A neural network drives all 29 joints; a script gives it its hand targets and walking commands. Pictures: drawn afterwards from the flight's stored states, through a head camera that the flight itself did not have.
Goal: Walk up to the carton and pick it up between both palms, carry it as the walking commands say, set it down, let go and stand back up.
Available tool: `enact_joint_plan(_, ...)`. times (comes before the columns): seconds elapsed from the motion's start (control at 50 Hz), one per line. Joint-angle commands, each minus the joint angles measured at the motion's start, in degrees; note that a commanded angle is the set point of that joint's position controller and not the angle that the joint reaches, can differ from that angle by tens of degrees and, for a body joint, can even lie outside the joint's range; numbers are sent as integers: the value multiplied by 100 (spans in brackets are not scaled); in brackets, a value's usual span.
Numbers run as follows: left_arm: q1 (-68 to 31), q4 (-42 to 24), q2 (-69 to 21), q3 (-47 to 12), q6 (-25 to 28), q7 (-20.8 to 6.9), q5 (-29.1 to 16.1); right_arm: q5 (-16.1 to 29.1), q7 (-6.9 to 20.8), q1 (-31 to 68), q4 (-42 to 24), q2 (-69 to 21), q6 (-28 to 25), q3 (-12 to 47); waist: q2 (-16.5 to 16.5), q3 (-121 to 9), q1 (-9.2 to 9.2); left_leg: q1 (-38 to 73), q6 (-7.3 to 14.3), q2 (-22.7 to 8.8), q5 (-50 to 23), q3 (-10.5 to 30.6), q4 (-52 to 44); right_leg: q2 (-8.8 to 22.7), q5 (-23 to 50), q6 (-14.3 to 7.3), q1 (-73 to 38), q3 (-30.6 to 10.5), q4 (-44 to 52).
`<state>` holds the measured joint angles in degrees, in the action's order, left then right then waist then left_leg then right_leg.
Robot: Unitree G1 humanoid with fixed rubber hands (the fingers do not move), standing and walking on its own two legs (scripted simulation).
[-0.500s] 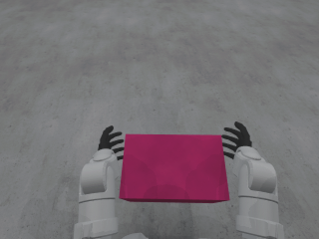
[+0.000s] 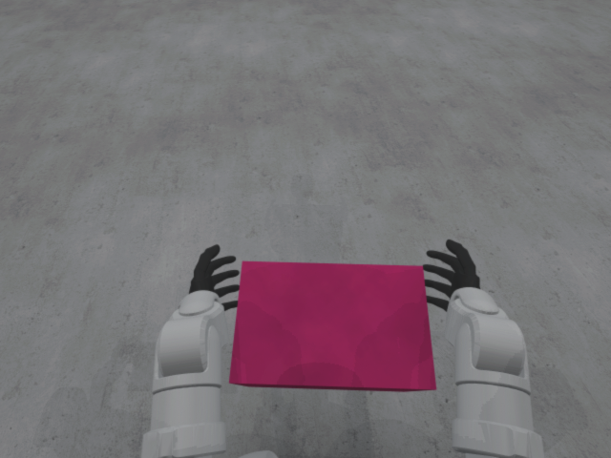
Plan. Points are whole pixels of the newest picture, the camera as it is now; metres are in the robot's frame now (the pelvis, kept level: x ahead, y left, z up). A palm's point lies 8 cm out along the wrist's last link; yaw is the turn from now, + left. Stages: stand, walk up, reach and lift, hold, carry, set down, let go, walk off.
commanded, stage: hold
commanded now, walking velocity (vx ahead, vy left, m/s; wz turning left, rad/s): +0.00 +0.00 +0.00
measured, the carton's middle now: (328, 331) +0.30 +0.00 -0.04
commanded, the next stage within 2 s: set down in 0.94 s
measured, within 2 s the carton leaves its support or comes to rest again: neither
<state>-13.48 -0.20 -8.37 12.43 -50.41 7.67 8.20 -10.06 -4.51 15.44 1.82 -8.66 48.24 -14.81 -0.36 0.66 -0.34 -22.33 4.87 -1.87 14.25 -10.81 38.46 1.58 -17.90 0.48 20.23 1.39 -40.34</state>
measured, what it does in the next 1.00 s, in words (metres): stands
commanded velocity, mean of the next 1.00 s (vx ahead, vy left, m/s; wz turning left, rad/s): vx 0.00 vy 0.00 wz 0.00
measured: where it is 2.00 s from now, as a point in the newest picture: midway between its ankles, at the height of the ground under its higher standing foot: outside the picture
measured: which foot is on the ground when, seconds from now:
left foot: down 0.00-1.00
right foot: down 0.00-1.00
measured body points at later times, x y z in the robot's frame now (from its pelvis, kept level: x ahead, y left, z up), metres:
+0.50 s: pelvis -0.01 -0.01 +0.00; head -0.07 -0.02 +0.45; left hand +0.27 +0.17 +0.05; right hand +0.31 -0.16 +0.05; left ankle +0.08 +0.07 -0.72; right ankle +0.04 -0.13 -0.72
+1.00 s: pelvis +0.01 -0.02 +0.01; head -0.05 -0.02 +0.46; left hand +0.29 +0.17 +0.05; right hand +0.33 -0.16 +0.07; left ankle +0.08 +0.07 -0.72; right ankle +0.04 -0.13 -0.72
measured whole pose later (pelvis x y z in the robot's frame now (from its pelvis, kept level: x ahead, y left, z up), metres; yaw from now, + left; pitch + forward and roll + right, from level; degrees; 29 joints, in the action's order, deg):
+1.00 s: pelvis +0.01 -0.02 +0.01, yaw +0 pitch -7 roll +1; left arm -14.3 14.1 -8.2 14.0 -42.0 11.2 10.9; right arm -11.4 -5.1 21.8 24.0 -5.6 37.3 -14.6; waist -0.5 -0.6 -1.8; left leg -13.5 3.4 -0.8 12.4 -9.1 33.1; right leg 0.9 -17.3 -0.5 11.7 1.3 -36.3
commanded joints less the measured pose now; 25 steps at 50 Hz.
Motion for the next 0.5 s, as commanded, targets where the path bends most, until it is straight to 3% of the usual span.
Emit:
enact_joint_plan(0.0,-3153,317,-4659,-3738,1049,-1784,-1228,1299,1866,2472,472,-4356,-1036,3895,63,-3073,-262,3225,-361,384,-2033,1901,-1151,-617,1122,-489,146,-641,1472)
enact_joint_plan(0.02,-3237,336,-4887,-3851,1070,-1797,-1228,1316,1924,2504,551,-4446,-1054,3980,94,-3114,-166,3365,-380,339,-2325,1940,-1126,-601,1317,-403,201,-603,1445)
enact_joint_plan(0.04,-3410,-29,-4961,-3997,1163,-1797,-1269,1415,1925,2723,324,-4568,-1140,4141,76,-3181,-197,3281,-353,353,-2633,1888,-1120,-626,1491,-376,-26,-634,1460)
enact_joint_plan(0.08,-3579,117,-5137,-3948,1138,-1820,-1236,1536,1991,3088,393,-4562,-1219,4162,388,-3204,-359,3358,-436,361,-2488,1881,-1177,-550,1375,-388,114,-728,1513)
enact_joint_plan(0.1,-3580,182,-5095,-3925,1100,-1827,-1232,1490,2011,3273,386,-4458,-1198,4159,96,-3120,-304,3335,-430,375,-2211,1856,-1188,-555,1198,-372,134,-690,1548)
enact_joint_plan(0.14,-3648,701,-5066,-3582,994,-1836,-1042,1277,2032,3160,1144,-4256,-1133,3752,264,-2406,-251,3255,-447,271,-1255,1929,-1406,-456,444,-480,449,-707,1677)
enact_joint_plan(0.18,-3332,1294,-4871,-3159,971,-1851,-785,1161,2056,3464,1361,-4058,-1163,3538,4,-1956,-305,2912,-424,297,-457,1950,-1527,-428,-84,-447,400,-734,1783)
enact_joint_plan(0.2,-3405,1325,-4833,-3135,1011,-1884,-744,1108,2054,3340,1565,-4167,-1199,3378,151,-1684,-242,2802,-333,267,-165,2003,-1630,-388,-197,-466,300,-789,1798)
enact_joint_plan(0.22,-4042,1243,-4828,-3119,1092,-1902,-818,1085,2111,3660,1720,-4159,-1261,3299,41,-1636,-218,2750,-375,249,214,2017,-1653,-425,-469,-444,415,-787,1805)
enact_joint_plan(0.24,-4066,1430,-4909,-3048,1100,-1942,-798,1088,2131,3942,1595,-4144,-1287,3255,213,-1629,-163,2569,-341,213,630,2025,-1749,-459,-509,-403,231,-743,1727)
enact_joint_plan(0.26,-4221,1414,-4962,-3005,1175,-1964,-856,1140,2183,4401,1433,-4153,-1374,3422,-75,-1748,-262,2755,-325,159,656,2119,-1708,-440,-579,-381,417,-746,1703)
enact_joint_plan(0.28,-4640,1289,-5008,-3155,1209,-2002,-948,1139,2196,4571,1468,-4275,-1391,3282,-8,-1833,-116,2780,-327,170,753,2080,-1684,-474,-541,-365,395,-711,1682)
enact_joint_plan(0.3,-4694,1202,-5026,-3173,1231,-2033,-1040,1193,2206,4543,1496,-4456,-1407,3377,-180,-1900,-219,2723,-323,159,710,2065,-1706,-470,-543,-365,252,-711,1693)
enact_joint_plan(0.32,-4942,1140,-5061,-3213,1246,-2059,-1050,1195,2228,4743,1482,-4491,-1433,3277,10,-1913,-147,2705,-328,120,807,2097,-1736,-473,-474,-350,239,-721,1630)
enact_joint_plan(0.34,-5064,1240,-5112,-3201,1262,-2076,-1073,1235,2282,5000,1499,-4464,-1457,3345,77,-2010,-287,2514,-319,92,961,2133,-1832,-550,-443,-329,69,-647,1535)
enact_joint_plan(0.36,-5119,1234,-5185,-3218,1245,-2086,-1087,1189,2310,4874,1655,-4473,-1407,3208,-22,-2033,-109,2641,-364,81,892,2191,-1811,-542,-375,-303,98,-621,1557)
enact_joint_plan(0.38,-5047,1157,-5109,-3132,1260,-2089,-1033,1295,2329,5002,1590,-4631,-1419,3387,71,-2035,-355,2508,-323,97,906,2112,-1835,-505,-416,-304,-21,-664,1547)
enact_joint_plan(0.4,-5289,981,-5044,-3172,1286,-2095,-1060,1282,2348,4994,1748,-4716,-1412,3361,-150,-2055,-306,2568,-351,166,757,2040,-1743,-502,-478,-300,87,-687,1627)
enact_joint_plan(0.42,-5266,1259,-5122,-3097,1253,-2128,-1043,1266,2366,4923,1888,-4718,-1402,3234,-5,-2074,-256,2611,-373,121,948,2088,-1790,-493,-579,-287,135,-685,1647)
enact_joint_plan(0.44,-5633,1166,-5025,-3181,1285,-2170,-1103,1211,2370,4885,2062,-4824,-1399,3101,-69,-2144,-168,2405,-344,124,1039,2053,-1807,-490,-538,-268,-107,-686,1673)
enact_joint_plan(0.46,-5075,1421,-4963,-2845,1227,-2151,-890,1190,2381,4941,2108,-4789,-1360,3173,-216,-1853,-359,2308,-335,160,864,1979,-1804,-492,-604,-252,-68,-696,1702)
enact_joint_plan(0.48,-5377,1421,-5051,-2962,1246,-2226,-965,1160,2371,4983,2052,-4818,-1362,3015,-308,-2136,-108,2475,-363,190,886,1976,-1734,-489,-604,-233,-59,-739,1767)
